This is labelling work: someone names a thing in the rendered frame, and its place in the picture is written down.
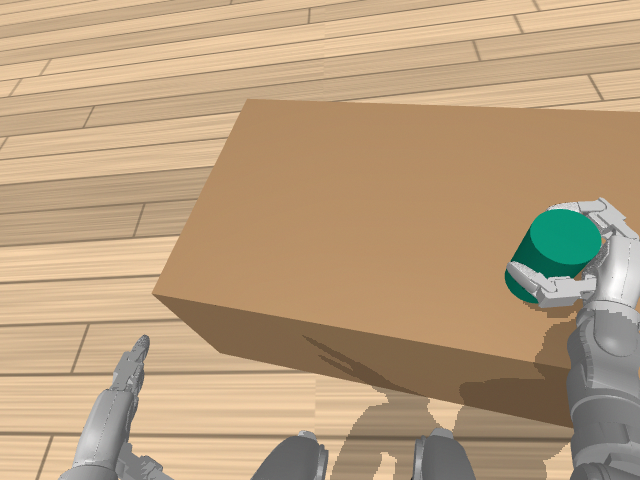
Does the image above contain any can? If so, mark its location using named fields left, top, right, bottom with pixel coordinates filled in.
left=505, top=209, right=602, bottom=303

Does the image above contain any right robot hand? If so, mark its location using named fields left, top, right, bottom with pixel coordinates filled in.
left=506, top=197, right=640, bottom=309

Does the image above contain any right robot arm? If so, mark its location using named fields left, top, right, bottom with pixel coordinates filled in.
left=566, top=300, right=640, bottom=480

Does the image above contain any left robot hand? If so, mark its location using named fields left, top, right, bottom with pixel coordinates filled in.
left=72, top=335, right=174, bottom=480

